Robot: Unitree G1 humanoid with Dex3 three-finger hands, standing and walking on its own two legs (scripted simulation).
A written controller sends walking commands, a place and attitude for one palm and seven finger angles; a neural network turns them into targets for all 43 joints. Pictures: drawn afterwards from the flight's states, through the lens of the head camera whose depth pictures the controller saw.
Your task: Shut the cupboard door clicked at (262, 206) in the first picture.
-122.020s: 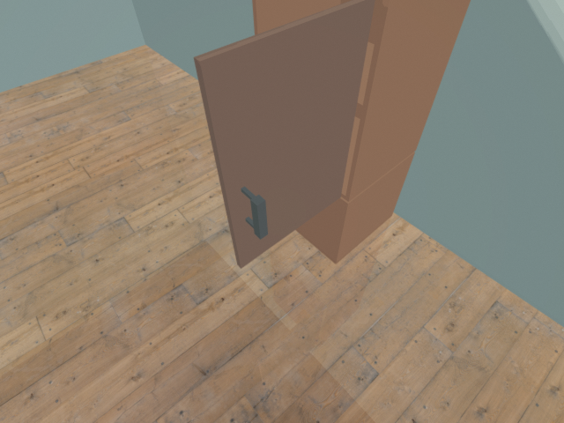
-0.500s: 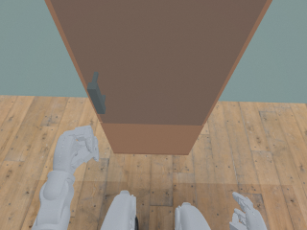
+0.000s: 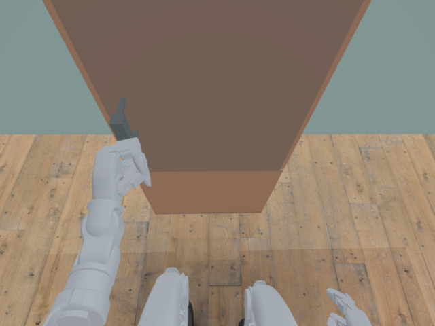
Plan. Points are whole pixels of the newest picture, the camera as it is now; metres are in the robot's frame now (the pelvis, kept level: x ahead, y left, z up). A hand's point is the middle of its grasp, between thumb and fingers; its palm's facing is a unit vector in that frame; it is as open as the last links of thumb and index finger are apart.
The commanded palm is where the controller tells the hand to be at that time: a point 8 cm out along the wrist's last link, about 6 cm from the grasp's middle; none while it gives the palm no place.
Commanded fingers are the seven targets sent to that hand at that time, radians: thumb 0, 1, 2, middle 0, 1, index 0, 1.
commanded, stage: bring the fist close to the handle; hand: left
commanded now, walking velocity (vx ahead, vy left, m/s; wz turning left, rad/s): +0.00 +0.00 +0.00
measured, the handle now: (127, 129) +0.48 +0.20 +0.02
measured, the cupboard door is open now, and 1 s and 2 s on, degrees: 0 0 0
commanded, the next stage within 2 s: push the door shut along its arc in 0.24 s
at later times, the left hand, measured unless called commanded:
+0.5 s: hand (141, 173) +0.38 +0.15 +0.02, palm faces +0.00 -1.00 -0.03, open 3.1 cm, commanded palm +0.37 +0.20 +0.03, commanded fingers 0.00 0.90 0.90 -1.30 -1.50 -1.30 -1.50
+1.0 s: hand (137, 159) +0.40 +0.16 +0.03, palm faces -0.13 -0.99 -0.05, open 3.2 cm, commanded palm +0.44 +0.18 +0.03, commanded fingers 0.00 0.90 0.90 -1.30 -1.50 -1.30 -1.50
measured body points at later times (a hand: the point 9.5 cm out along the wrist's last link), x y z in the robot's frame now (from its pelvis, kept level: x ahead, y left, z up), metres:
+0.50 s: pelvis +0.00 -0.02 +0.00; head +0.11 -0.01 +0.43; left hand +0.38 +0.21 +0.03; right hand +0.14 -0.28 -0.12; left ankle +0.07 +0.11 -0.60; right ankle +0.01 -0.11 -0.60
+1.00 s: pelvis -0.03 +0.00 -0.02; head +0.08 +0.02 +0.41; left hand +0.40 +0.21 +0.04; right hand +0.07 -0.27 -0.14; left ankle +0.07 +0.11 -0.60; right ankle +0.01 -0.11 -0.60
